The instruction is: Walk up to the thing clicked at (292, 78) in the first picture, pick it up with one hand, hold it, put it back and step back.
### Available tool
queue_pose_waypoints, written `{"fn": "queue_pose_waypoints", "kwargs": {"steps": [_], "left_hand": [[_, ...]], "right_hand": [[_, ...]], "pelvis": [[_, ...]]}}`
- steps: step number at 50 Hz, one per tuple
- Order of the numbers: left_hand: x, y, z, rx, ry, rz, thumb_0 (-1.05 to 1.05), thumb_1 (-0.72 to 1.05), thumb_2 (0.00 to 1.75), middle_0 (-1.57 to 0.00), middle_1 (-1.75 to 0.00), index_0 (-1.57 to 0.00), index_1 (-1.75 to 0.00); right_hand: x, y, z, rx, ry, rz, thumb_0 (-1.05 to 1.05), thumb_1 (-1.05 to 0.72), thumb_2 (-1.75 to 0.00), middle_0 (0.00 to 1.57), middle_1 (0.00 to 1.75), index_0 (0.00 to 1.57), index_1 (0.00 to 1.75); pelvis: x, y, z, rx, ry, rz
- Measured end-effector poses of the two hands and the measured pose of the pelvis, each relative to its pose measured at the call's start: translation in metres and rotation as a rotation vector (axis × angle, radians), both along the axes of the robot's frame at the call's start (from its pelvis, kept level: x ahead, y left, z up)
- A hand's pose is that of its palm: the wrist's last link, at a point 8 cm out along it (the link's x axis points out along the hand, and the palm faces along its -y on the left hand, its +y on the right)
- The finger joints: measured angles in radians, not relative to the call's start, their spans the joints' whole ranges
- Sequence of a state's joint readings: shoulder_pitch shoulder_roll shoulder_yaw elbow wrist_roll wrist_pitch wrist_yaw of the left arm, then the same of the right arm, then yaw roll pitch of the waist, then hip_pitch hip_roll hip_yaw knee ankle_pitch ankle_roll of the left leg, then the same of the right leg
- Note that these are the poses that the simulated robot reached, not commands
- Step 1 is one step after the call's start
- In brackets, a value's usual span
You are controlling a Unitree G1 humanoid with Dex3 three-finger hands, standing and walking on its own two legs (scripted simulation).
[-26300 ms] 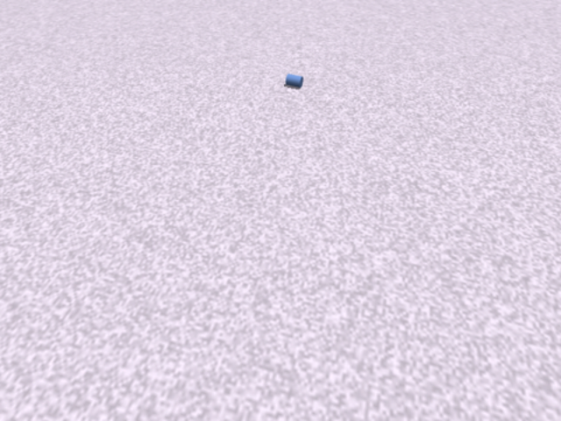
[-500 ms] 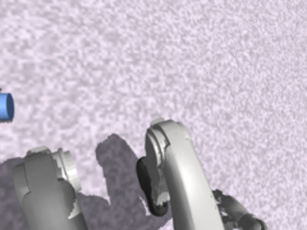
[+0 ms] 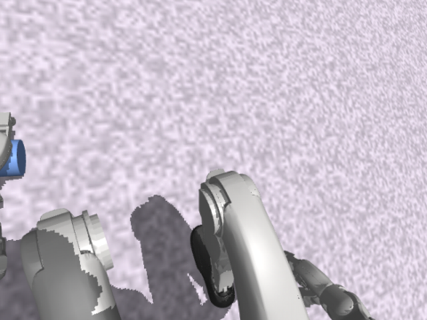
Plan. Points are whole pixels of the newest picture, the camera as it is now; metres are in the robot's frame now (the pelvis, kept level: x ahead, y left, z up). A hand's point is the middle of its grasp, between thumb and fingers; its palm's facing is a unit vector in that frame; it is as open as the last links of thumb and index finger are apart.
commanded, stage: rest palm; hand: left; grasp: from above
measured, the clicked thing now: out of the picture +0.44 +0.31 -0.26
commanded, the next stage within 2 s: close in 0.12 s
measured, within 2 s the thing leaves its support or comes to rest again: neither
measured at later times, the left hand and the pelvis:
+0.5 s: hand out of the picture +0.40 +0.29 -0.23, palm faces -0.44 -0.02 -0.90, open 14.3 cm; pelvis +0.00 +0.00 +0.00, yaw -1 degrees
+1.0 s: hand out of the picture +0.41 +0.31 -0.24, palm faces -0.54 -0.09 -0.83, open 13.9 cm; pelvis +0.00 +0.00 +0.00, yaw -1 degrees
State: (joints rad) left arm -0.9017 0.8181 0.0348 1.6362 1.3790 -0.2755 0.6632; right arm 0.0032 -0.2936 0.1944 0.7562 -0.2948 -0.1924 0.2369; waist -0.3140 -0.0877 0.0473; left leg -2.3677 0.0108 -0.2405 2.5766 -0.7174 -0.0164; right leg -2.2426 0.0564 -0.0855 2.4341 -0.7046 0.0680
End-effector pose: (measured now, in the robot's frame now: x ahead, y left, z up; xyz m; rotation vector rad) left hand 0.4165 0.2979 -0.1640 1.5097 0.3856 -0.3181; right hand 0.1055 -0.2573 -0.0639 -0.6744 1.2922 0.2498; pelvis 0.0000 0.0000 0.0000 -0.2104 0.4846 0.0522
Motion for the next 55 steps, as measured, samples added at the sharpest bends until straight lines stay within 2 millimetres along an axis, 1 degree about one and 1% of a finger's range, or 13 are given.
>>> {"fn": "queue_pose_waypoints", "kwargs": {"steps": [4, 9, 14, 18, 22, 28, 34, 39, 42, 46, 51, 55], "left_hand": [[0.009, 0.011, 0.000, -0.013, 0.031, 0.053, 0.00, -0.56, 1.02, -0.07, -0.84, -0.02, -0.88], [0.010, 0.019, -0.005, -0.028, 0.094, 0.044, 0.00, -0.56, 1.03, -0.07, -0.84, -0.02, -0.88], [0.002, 0.015, -0.010, -0.068, 0.113, -0.027, 0.00, -0.55, 1.03, -0.08, -0.84, -0.02, -0.88], [-0.005, 0.005, -0.011, -0.089, 0.084, -0.097, 0.00, -0.53, 1.03, -0.08, -0.84, -0.03, -0.88], [-0.011, -0.005, -0.008, -0.087, 0.035, -0.144, 0.00, -0.50, 1.02, -0.09, -0.83, -0.04, -0.87], [-0.015, -0.010, -0.005, -0.022, -0.029, -0.146, 0.00, -0.46, 0.99, -0.12, -0.80, -0.07, -0.84], [-0.007, -0.006, -0.004, 0.019, -0.021, -0.059, 0.00, -0.43, 0.97, -0.14, -0.77, -0.10, -0.81], [0.006, 0.005, -0.004, 0.000, 0.017, 0.029, 0.00, -0.42, 0.96, -0.16, -0.76, -0.11, -0.80], [0.010, 0.015, -0.006, -0.012, 0.054, 0.066, 0.00, -0.42, 0.96, -0.16, -0.76, -0.11, -0.80], [0.009, 0.021, -0.011, -0.035, 0.104, 0.050, 0.00, -0.43, 0.97, -0.15, -0.79, -0.10, -0.82], [0.001, 0.016, -0.016, -0.074, 0.121, -0.037, 0.00, -0.40, 0.95, -0.16, -0.80, -0.12, -0.83], [-0.005, 0.010, -0.013, -0.093, 0.073, -0.095, 0.00, -0.37, 0.93, -0.16, -0.80, -0.14, -0.82]], "right_hand": [[-0.006, -0.002, 0.000, -0.002, 0.004, -0.024, 0.00, -0.90, -0.90, 0.20, 0.30, 0.20, 0.30], [-0.024, -0.005, 0.001, -0.020, 0.065, -0.055, 0.00, -0.90, -0.90, 0.20, 0.30, 0.20, 0.30], [-0.041, -0.006, 0.002, -0.039, 0.135, -0.062, 0.00, -0.90, -0.90, 0.20, 0.30, 0.20, 0.30], [-0.048, -0.009, 0.004, -0.065, 0.165, -0.055, 0.00, -0.90, -0.90, 0.20, 0.30, 0.20, 0.30], [-0.046, -0.011, 0.007, -0.085, 0.167, -0.041, 0.00, -0.89, -0.90, 0.20, 0.30, 0.20, 0.30], [-0.030, -0.012, 0.010, -0.085, 0.103, -0.023, 0.00, -0.89, -0.89, 0.20, 0.30, 0.20, 0.30], [-0.012, -0.009, 0.010, -0.047, 0.032, -0.006, 0.00, -0.89, -0.89, 0.20, 0.30, 0.20, 0.30], [-0.006, -0.006, 0.009, -0.024, 0.000, -0.002, 0.00, -0.89, -0.89, 0.20, 0.30, 0.20, 0.30], [-0.008, -0.006, 0.008, -0.025, 0.004, -0.013, 0.00, -0.89, -0.89, 0.20, 0.30, 0.20, 0.30], [-0.019, -0.005, 0.005, -0.032, 0.050, -0.030, 0.00, -0.89, -0.90, 0.20, 0.30, 0.20, 0.30], [-0.034, -0.002, 0.004, -0.041, 0.126, -0.030, 0.00, -0.90, -0.90, 0.20, 0.30, 0.20, 0.30], [-0.042, -0.002, 0.004, -0.057, 0.161, -0.023, 0.00, -0.89, -0.90, 0.20, 0.30, 0.20, 0.30]], "pelvis": [[0.001, -0.001, -0.002, -0.002, -0.001, 0.000], [0.002, -0.002, -0.002, -0.005, -0.009, -0.002], [0.000, -0.004, 0.000, -0.003, -0.027, -0.006], [-0.002, -0.004, 0.000, -0.003, -0.038, -0.011], [-0.002, -0.004, 0.001, -0.002, -0.040, -0.014], [-0.003, -0.002, 0.003, -0.001, -0.028, -0.016], [-0.003, 0.000, 0.003, -0.005, -0.010, -0.011], [-0.001, 0.001, 0.001, -0.009, -0.005, -0.008], [0.000, 0.000, 0.000, -0.011, -0.009, -0.005], [0.000, 0.000, -0.001, -0.014, -0.017, -0.005], [-0.001, -0.002, 0.000, -0.014, -0.035, -0.009], [-0.002, -0.003, 0.000, -0.012, -0.045, -0.014]]}}
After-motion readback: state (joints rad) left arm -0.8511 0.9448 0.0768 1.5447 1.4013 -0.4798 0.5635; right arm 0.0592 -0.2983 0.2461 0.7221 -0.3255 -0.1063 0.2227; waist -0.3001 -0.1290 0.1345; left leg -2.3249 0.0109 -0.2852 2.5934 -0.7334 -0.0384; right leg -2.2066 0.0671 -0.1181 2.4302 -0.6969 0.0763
